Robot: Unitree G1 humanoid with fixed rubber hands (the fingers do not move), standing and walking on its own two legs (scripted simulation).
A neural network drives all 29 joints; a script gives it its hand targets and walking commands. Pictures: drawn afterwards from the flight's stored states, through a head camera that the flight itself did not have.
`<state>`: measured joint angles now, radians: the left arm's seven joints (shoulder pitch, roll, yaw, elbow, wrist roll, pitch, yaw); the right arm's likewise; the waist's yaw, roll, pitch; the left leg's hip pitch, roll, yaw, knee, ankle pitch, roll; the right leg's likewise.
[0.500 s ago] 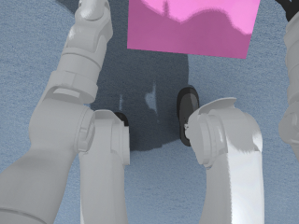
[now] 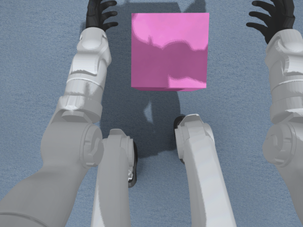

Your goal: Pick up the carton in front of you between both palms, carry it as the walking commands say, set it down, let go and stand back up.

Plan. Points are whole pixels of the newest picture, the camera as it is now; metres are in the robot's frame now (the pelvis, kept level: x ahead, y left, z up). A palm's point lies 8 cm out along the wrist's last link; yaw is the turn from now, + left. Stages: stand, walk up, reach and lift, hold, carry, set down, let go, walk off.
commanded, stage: set down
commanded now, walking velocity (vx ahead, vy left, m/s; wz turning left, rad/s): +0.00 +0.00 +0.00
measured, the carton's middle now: (167, 60) +0.50 -0.11 -0.35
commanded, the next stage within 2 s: let go in 0.52 s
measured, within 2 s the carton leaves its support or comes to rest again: neither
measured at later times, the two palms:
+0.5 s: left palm out of the picture +0.54 +0.05 +0.03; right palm out of the picture +0.46 -0.34 +0.03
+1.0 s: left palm out of the picture +0.43 +0.12 +0.15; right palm out of the picture +0.35 -0.32 +0.15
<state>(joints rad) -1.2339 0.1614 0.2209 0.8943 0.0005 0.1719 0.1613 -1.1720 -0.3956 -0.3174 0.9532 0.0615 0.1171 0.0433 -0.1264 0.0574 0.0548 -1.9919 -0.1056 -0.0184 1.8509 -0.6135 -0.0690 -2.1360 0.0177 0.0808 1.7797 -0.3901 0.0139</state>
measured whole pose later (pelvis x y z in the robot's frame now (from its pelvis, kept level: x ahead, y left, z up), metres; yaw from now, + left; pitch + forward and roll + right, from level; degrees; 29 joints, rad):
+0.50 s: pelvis +0.04 -0.01 +0.13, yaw -2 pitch +44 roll +4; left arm -0.97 0.10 0.21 0.70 0.03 0.19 0.14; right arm -0.95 -0.34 -0.38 0.79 0.01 0.14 0.12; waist -0.10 0.05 -0.07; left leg -1.61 -0.08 -0.05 1.35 -0.51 -0.06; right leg -1.74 0.03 0.08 1.30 -0.32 0.00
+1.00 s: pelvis +0.09 -0.03 +0.25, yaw -4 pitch +27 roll +2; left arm -0.30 0.08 0.14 0.53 0.09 0.07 0.07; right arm -0.28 -0.26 -0.18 0.56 -0.02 0.05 0.13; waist -0.07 0.02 -0.03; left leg -0.91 -0.03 -0.10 0.82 -0.39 -0.06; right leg -1.04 0.04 0.04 0.81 -0.24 -0.03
